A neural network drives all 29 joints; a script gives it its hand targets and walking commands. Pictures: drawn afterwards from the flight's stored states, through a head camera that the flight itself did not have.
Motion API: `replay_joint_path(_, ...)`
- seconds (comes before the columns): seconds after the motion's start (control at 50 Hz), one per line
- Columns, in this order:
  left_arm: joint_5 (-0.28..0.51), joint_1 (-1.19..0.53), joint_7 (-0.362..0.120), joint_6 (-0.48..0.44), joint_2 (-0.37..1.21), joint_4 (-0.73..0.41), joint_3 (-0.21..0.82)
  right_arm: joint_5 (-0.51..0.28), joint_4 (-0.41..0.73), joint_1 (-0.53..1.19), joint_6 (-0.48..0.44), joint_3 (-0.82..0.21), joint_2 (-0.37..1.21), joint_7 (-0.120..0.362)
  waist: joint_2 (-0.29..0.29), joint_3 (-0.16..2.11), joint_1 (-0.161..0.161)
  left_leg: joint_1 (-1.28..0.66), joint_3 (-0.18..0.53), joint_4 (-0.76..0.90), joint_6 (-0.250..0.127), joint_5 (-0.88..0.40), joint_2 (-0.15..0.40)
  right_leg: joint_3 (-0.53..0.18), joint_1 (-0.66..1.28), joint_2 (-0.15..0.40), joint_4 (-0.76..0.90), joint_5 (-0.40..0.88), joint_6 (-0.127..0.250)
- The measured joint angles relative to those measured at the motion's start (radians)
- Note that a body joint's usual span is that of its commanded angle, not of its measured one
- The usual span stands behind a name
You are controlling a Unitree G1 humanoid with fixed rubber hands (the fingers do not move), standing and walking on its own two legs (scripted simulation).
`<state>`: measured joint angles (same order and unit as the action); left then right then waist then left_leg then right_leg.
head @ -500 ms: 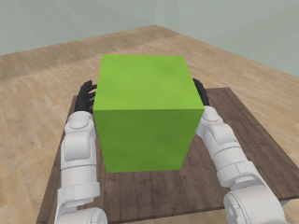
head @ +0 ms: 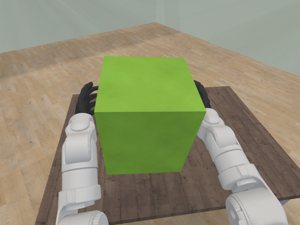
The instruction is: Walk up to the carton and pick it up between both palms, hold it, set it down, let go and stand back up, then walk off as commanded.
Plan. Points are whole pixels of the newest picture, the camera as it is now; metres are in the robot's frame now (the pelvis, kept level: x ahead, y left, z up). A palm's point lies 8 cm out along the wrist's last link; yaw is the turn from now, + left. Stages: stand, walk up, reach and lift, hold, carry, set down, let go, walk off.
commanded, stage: hold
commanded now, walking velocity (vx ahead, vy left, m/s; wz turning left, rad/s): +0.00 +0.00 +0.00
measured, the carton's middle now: (144, 117) +0.38 +0.00 +0.14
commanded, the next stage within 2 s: none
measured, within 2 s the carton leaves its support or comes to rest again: neither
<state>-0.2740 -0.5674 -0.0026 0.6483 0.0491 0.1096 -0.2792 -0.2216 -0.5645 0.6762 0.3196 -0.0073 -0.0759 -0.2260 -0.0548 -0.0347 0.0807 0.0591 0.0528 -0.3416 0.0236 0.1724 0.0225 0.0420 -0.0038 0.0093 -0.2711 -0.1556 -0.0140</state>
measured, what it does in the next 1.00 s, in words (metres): stands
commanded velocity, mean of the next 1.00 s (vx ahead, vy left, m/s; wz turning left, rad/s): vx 0.00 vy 0.00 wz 0.00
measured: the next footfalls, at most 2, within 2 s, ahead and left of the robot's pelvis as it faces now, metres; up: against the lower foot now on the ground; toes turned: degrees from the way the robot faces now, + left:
none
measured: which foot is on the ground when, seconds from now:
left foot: down 0.00-1.00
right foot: down 0.00-1.00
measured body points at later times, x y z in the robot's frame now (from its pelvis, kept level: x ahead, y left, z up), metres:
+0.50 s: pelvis +0.00 +0.00 +0.00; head -0.03 +0.03 +0.45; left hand +0.38 +0.15 +0.18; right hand +0.38 -0.15 +0.17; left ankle +0.02 +0.13 -0.75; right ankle +0.00 -0.13 -0.75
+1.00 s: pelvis +0.00 +0.00 +0.00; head -0.03 +0.03 +0.45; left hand +0.38 +0.15 +0.18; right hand +0.39 -0.16 +0.17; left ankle +0.02 +0.13 -0.75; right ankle +0.00 -0.13 -0.75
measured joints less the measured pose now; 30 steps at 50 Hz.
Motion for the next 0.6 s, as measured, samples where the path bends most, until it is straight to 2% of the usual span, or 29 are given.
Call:
replay_joint_path(0.18,-0.005,-0.014,-0.003,-0.001,-0.001,0.014,-0.004,0.004,-0.009,0.01,0.001,-0.002,-0.005,-0.001,0.005,0.004,0.005,-0.011,0.001,0.005,0.001,0.003,0.002,0.001,0.012,-0.002,0.007,-0.002,0.002)
replay_joint_path(0.44,-0.002,0.032,-0.005,0.002,0.001,-0.048,0.004,-0.016,0.034,-0.014,0.002,-0.027,-0.006,-0.011,-0.004,0.002,0.008,-0.012,0.002,-0.001,0.002,0.007,0.003,0.003,0.018,-0.004,0.009,-0.002,0.002)
replay_joint_path(0.6,-0.011,0.014,-0.012,0.012,0.002,-0.02,-0.006,-0.003,0.009,-0.008,0.007,-0.008,0.006,-0.006,-0.004,-0.008,0.002,-0.018,0.0,0.003,-0.003,0.0,-0.004,0.001,0.019,0.003,0.003,0.0,-0.002)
